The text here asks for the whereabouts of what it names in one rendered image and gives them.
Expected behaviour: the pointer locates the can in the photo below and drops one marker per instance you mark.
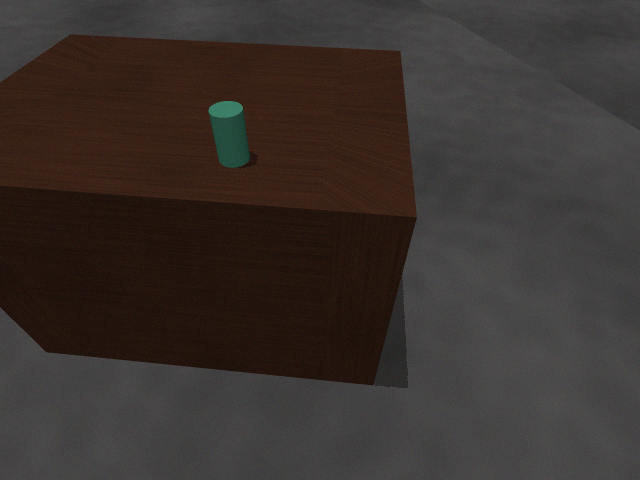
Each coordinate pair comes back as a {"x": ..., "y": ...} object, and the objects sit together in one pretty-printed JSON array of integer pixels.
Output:
[{"x": 229, "y": 130}]

